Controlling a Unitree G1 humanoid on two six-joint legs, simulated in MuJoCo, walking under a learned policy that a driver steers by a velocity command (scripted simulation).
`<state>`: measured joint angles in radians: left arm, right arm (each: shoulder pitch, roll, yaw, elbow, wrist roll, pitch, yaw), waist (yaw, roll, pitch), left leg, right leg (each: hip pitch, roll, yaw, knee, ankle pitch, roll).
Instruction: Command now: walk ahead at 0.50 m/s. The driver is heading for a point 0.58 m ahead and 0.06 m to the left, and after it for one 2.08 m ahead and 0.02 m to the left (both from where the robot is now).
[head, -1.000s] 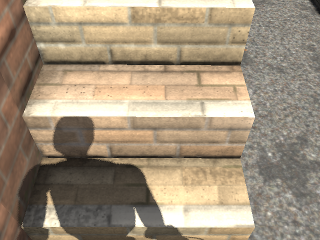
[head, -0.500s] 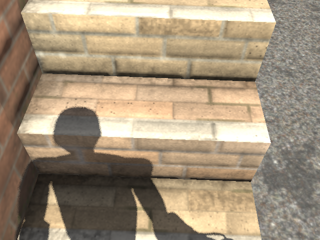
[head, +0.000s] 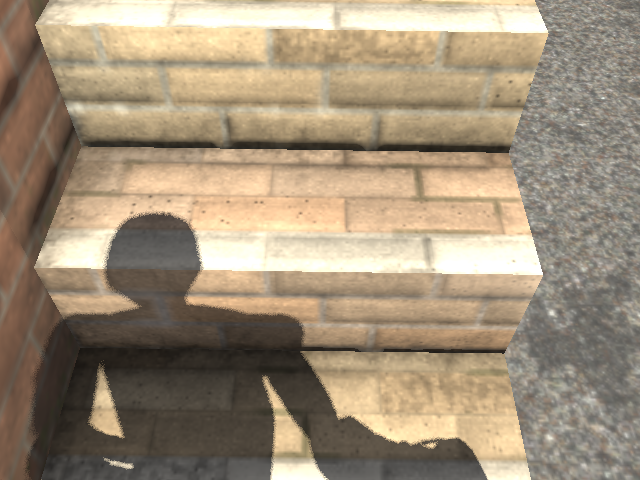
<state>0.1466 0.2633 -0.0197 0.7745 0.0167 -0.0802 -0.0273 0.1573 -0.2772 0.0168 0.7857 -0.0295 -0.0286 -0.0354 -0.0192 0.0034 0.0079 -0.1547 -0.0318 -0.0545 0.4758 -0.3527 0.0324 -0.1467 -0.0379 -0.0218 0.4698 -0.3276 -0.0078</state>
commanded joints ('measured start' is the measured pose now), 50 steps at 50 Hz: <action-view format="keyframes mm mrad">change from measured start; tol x4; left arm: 1 82 115 34 -45 4 10 19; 5 11 96 34 -61 -1 14 14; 14 85 96 36 -40 0 11 23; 50 118 89 27 -10 -5 10 29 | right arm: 1 -18 -107 -26 -71 17 -14 -3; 23 -6 -57 -9 -89 19 -30 -5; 50 52 -100 -11 -29 18 -10 -18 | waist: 1 40 -26 -140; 6 11 35 -28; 15 9 -20 -34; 22 31 26 -56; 34 28 -10 -5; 50 22 11 -75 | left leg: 1 -92 109 -67 30 548 27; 3 -113 103 -75 -45 362 18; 4 -55 100 -72 -104 374 22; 8 15 114 -99 -100 411 48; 16 -26 106 -98 -129 229 44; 22 3 97 -68 -112 344 50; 43 -60 94 -58 -59 345 56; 50 65 131 -75 -105 615 29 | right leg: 1 226 -109 80 -33 587 -94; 2 248 -122 89 -43 530 -99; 3 186 -119 92 -54 436 -98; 4 82 -86 67 -41 413 -81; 6 15 -74 49 -61 355 -81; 16 13 -66 59 -78 277 -85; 43 119 -92 86 -91 417 -98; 50 83 -88 67 -103 575 -63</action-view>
